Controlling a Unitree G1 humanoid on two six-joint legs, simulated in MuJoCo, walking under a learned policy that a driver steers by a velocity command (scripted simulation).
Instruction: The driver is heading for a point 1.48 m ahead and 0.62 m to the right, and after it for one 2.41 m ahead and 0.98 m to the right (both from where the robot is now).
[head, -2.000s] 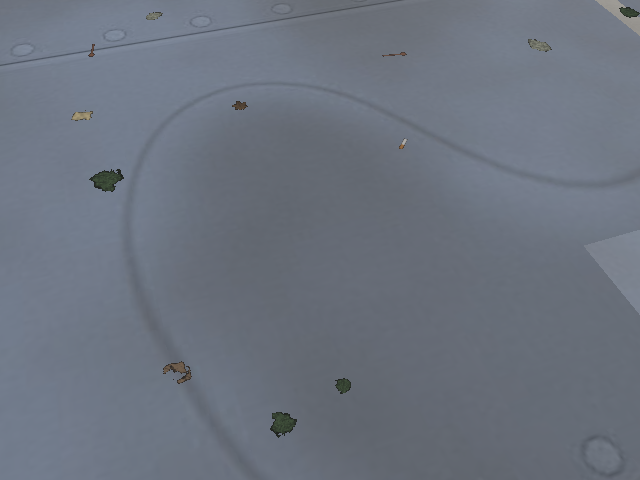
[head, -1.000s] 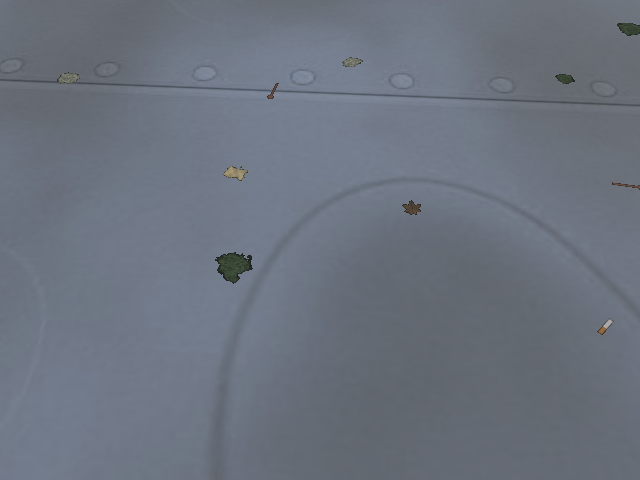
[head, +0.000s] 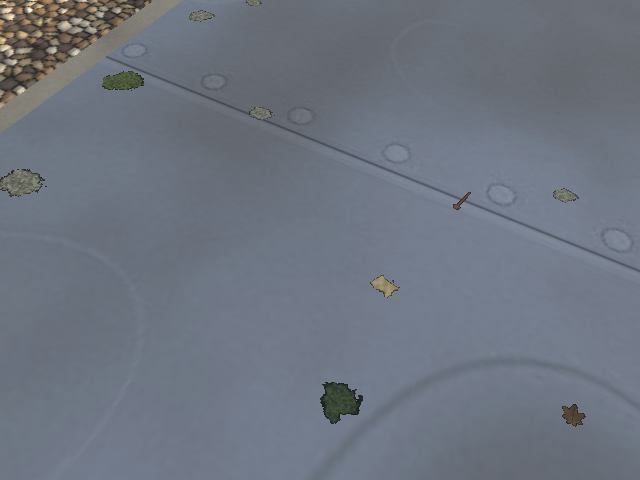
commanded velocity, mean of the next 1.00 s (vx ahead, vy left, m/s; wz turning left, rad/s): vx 0.41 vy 0.00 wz -0.50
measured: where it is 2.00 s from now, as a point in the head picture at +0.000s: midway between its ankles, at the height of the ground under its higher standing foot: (523, 346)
